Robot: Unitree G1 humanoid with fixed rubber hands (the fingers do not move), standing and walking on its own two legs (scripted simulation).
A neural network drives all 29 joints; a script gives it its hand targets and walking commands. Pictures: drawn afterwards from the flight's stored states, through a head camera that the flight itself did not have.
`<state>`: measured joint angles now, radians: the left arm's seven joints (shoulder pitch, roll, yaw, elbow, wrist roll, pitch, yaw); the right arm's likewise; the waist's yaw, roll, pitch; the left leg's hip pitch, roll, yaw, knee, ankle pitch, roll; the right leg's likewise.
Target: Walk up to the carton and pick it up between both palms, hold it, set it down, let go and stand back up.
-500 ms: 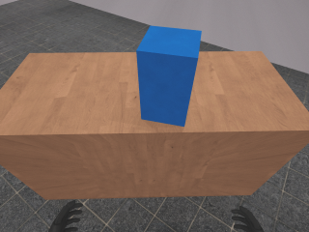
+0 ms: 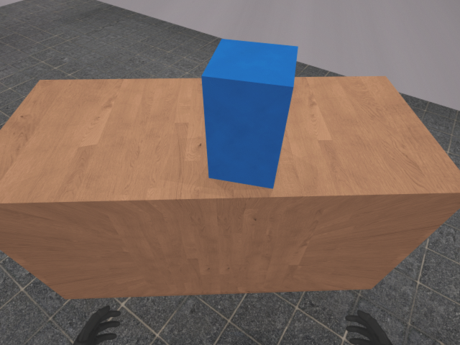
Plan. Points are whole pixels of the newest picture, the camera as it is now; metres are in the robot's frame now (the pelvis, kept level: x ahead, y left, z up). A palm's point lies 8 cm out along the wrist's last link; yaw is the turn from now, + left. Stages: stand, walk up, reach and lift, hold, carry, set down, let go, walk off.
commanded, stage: stand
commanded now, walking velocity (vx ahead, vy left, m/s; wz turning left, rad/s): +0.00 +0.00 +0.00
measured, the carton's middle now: (249, 118) +0.58 -0.04 +0.07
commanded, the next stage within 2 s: walk up in 1.26 s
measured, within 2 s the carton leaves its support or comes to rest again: neither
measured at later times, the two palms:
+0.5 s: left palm out of the picture +0.13 +0.25 -0.08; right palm out of the picture +0.11 -0.25 -0.09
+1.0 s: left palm out of the picture +0.14 +0.26 -0.08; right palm out of the picture +0.11 -0.25 -0.09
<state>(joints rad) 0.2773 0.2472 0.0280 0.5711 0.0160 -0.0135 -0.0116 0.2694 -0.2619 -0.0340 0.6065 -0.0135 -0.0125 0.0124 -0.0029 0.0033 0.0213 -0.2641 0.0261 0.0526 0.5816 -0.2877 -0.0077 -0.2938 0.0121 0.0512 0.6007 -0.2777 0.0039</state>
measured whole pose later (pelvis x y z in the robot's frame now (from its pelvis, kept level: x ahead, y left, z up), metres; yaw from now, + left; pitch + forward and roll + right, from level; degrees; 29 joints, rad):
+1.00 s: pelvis +0.00 +0.01 +0.00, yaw -2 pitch -2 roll +1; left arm 0.28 0.25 0.02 0.58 0.02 -0.01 -0.01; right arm 0.28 -0.27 -0.03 0.62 -0.01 0.00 0.01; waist 0.00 0.00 0.02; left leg -0.25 0.03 0.09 0.57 -0.29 0.00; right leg -0.29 0.02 0.09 0.59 -0.27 0.02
